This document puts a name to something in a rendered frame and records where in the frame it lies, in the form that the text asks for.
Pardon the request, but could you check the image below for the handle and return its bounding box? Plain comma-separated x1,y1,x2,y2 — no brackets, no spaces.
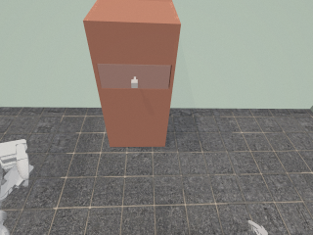
131,76,138,88

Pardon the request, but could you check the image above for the left robot hand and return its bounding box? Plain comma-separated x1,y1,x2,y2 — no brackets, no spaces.
0,139,34,210

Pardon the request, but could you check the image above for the cabinet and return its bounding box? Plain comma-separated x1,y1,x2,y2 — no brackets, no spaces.
83,0,181,147

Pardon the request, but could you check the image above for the right robot hand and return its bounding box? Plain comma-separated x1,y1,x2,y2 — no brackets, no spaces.
247,220,268,235

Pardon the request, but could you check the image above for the left robot forearm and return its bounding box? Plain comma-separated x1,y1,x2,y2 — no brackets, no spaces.
0,210,10,235

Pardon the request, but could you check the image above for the drawer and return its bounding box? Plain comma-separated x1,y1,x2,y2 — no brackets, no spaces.
97,64,171,89

